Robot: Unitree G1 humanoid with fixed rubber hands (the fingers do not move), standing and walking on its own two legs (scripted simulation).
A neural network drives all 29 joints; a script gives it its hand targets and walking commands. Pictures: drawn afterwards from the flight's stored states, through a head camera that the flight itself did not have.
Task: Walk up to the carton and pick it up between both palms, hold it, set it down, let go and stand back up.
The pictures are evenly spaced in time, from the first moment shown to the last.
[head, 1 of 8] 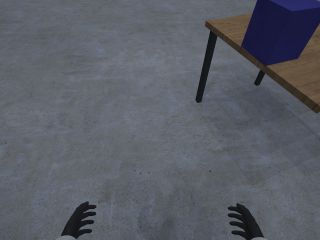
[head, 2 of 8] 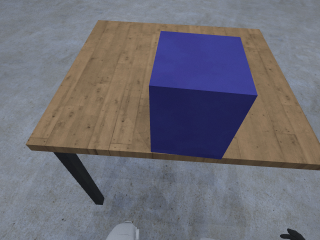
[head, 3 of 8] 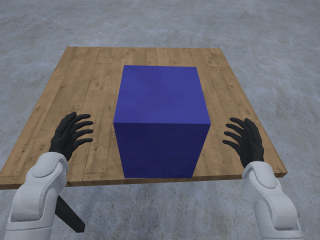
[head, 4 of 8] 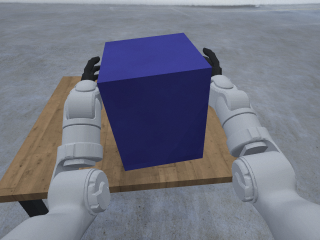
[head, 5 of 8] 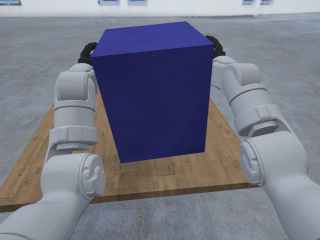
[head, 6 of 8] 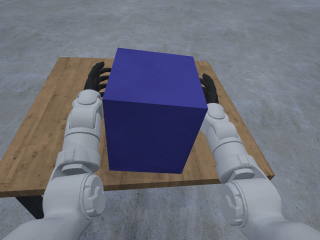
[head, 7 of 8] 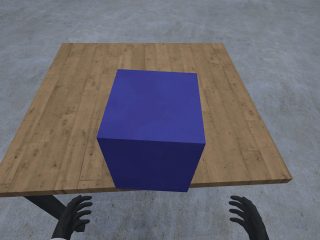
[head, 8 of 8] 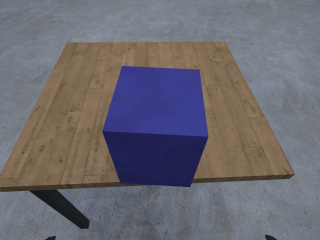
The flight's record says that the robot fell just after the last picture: no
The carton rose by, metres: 0.24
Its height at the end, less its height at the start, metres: +0.00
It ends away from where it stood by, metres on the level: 0.02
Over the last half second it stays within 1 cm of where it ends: yes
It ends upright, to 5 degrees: yes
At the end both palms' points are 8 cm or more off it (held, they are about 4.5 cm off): yes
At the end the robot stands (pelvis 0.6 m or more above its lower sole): yes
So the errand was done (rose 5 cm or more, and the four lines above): yes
